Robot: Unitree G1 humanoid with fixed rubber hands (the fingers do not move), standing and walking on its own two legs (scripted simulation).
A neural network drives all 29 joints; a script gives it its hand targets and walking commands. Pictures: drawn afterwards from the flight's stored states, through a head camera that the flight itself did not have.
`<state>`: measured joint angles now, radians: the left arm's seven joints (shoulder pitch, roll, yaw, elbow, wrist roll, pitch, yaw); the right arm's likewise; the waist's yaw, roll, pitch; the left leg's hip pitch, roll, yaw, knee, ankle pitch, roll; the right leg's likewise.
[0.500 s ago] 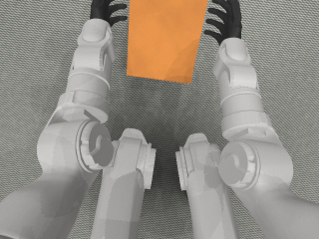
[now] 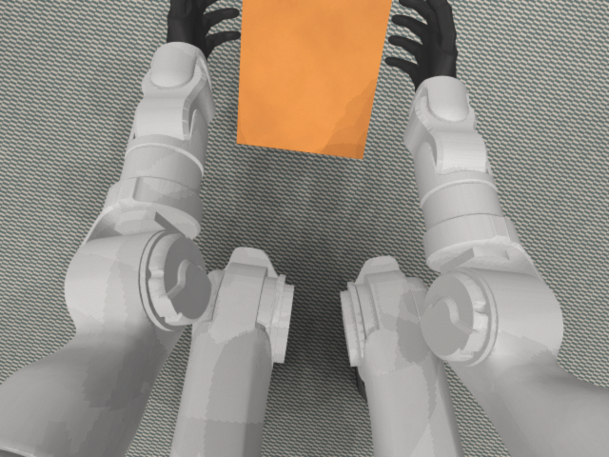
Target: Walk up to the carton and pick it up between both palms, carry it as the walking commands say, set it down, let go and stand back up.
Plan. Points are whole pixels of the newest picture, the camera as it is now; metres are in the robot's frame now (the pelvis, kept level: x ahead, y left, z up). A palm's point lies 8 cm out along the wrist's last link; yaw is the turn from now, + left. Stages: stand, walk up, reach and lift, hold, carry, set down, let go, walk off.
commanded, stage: set down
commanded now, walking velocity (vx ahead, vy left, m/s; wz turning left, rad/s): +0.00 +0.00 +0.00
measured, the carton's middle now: (310, 68) +0.55 +0.04 -0.27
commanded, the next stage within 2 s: none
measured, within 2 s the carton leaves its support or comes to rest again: rests again in 0.96 s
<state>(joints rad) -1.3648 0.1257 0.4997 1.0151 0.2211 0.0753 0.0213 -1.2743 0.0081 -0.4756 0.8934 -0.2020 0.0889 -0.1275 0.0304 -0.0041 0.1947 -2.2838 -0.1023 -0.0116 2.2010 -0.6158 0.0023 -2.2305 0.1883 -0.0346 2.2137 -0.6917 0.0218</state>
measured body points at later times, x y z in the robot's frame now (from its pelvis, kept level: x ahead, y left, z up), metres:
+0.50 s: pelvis +0.00 +0.01 +0.00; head +0.36 +0.03 +0.27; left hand +0.55 +0.17 -0.17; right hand +0.53 -0.09 -0.17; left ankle +0.09 +0.11 -0.34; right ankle +0.08 -0.10 -0.34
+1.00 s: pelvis +0.00 +0.00 -0.02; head +0.34 +0.03 +0.26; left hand +0.52 +0.16 -0.20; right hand +0.51 -0.10 -0.20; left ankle +0.09 +0.11 -0.34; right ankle +0.08 -0.10 -0.34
